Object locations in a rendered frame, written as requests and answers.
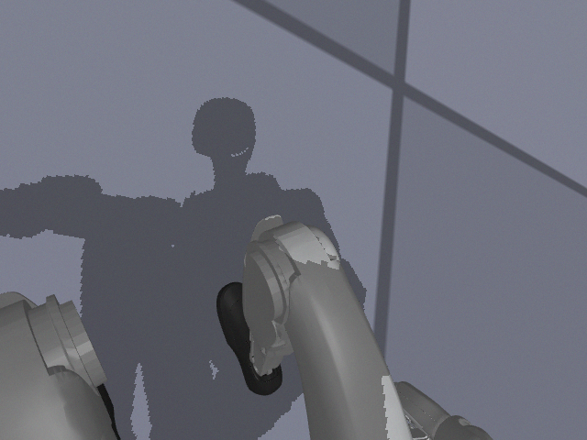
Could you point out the left robot foot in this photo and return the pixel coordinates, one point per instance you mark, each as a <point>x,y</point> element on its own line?
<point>109,406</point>

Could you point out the right robot arm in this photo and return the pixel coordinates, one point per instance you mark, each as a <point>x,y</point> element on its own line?
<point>458,428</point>

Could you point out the right robot foot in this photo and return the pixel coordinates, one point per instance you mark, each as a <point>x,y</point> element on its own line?
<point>236,331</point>

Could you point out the right robot hand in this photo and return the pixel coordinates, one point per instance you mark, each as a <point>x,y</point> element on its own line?
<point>424,414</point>

